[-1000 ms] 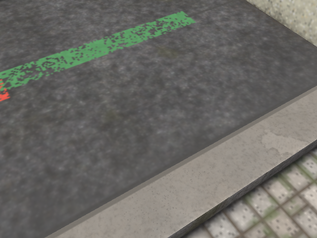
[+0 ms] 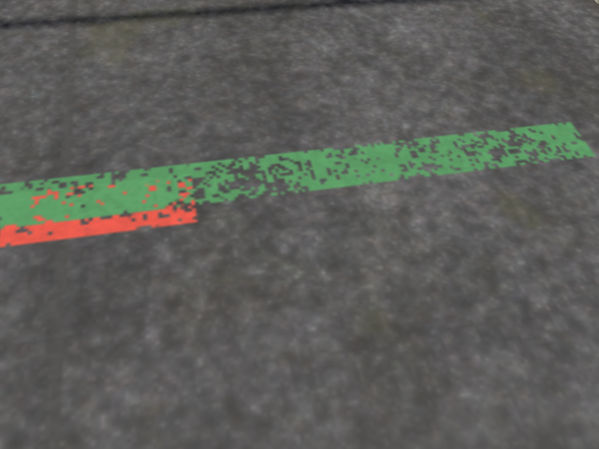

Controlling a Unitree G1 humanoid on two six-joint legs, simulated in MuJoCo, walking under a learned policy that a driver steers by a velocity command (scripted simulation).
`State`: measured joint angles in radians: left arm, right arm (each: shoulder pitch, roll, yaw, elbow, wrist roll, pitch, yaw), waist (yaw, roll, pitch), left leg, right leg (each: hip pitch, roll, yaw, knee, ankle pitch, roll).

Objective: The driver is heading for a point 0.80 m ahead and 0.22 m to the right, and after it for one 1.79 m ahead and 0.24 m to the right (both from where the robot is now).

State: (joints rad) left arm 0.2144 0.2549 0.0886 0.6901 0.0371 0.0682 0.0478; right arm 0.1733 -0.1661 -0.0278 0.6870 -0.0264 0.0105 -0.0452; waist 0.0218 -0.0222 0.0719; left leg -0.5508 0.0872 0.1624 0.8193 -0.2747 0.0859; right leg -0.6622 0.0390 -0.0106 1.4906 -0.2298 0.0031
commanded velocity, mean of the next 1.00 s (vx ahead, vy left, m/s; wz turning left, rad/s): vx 0.16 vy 0.00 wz -0.36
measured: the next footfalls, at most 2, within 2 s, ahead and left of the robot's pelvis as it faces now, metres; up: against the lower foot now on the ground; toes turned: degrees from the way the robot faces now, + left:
right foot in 0.56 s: -0.09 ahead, -0.13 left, -0.12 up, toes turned -25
left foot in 1.08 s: +0.28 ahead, -0.05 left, +0.00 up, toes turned -15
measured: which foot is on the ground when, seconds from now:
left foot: down 0.00-0.56, up 0.58-1.00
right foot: up 0.00-0.54, down 0.56-1.00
